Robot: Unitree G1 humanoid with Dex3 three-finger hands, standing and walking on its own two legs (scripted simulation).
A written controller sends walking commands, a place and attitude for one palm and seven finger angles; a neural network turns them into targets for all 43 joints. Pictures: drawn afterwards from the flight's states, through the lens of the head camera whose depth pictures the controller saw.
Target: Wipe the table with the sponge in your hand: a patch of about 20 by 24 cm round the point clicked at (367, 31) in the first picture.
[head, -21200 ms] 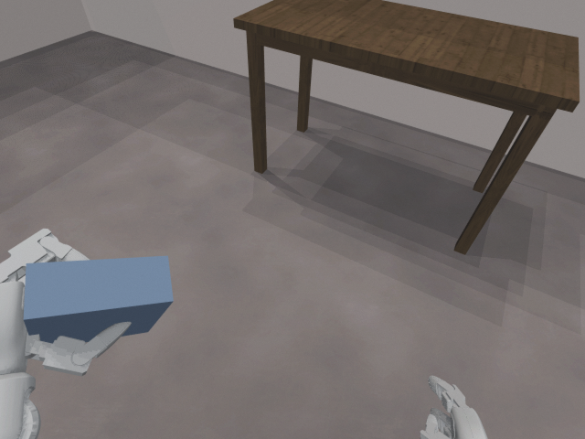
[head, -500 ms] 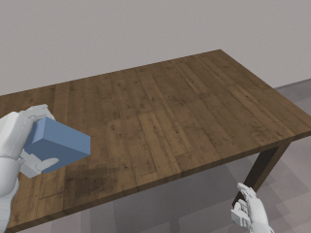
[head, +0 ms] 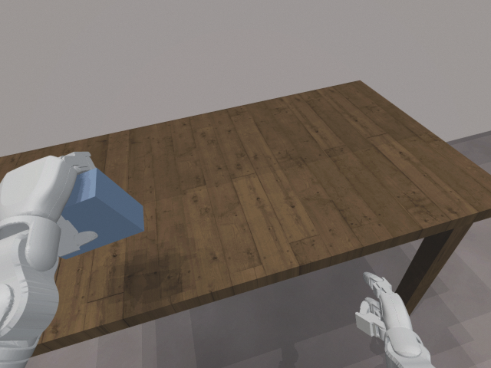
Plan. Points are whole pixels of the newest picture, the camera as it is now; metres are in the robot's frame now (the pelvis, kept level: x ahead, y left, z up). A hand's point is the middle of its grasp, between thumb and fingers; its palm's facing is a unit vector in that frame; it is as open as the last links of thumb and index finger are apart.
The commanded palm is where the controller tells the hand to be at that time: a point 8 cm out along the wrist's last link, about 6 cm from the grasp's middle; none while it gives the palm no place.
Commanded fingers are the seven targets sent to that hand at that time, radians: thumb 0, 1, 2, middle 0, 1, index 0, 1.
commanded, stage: turn the palm down, sponge in hand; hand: left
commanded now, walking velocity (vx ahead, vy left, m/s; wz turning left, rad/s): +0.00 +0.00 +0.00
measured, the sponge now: (88, 222) +0.25 +0.28 +0.15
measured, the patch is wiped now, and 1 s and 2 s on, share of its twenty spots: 0.00 0.00 0.00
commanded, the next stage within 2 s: move the sponge above the wiping area in 0.60 s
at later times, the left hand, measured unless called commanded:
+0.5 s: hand (87, 213) +0.24 +0.26 +0.19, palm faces +0.21 -0.07 -0.98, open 9.0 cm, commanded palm +0.19 +0.26 +0.25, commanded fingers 0.00 0.10 1.30 -1.20 -1.60 -1.20 -1.60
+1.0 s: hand (92, 215) +0.25 +0.27 +0.17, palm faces +0.17 -0.10 -0.98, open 9.0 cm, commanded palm +0.20 +0.27 +0.24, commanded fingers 0.00 0.10 1.30 -1.20 -1.60 -1.20 -1.60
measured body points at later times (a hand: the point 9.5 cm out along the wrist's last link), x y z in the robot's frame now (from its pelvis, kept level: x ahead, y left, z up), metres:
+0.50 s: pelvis +0.00 -0.02 +0.00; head -0.03 -0.08 +0.44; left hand +0.22 +0.26 +0.24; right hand +0.27 -0.20 -0.07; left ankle +0.03 +0.11 -0.74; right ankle +0.04 -0.09 -0.74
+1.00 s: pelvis +0.01 -0.01 +0.00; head -0.02 -0.06 +0.45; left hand +0.24 +0.27 +0.22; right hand +0.27 -0.20 -0.07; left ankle +0.03 +0.11 -0.74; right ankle +0.04 -0.09 -0.74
